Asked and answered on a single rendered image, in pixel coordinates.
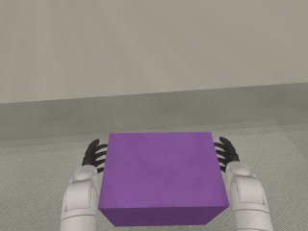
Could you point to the left robot hand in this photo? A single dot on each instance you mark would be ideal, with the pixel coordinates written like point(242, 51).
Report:
point(90, 155)

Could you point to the right robot hand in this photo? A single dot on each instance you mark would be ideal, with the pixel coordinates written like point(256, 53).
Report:
point(229, 152)

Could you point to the right robot forearm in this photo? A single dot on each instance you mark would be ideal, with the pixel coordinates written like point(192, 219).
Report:
point(248, 199)

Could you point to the carton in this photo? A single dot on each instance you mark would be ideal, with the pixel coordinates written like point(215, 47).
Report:
point(161, 179)

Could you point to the left robot forearm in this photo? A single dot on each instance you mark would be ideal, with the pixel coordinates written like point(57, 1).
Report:
point(79, 211)

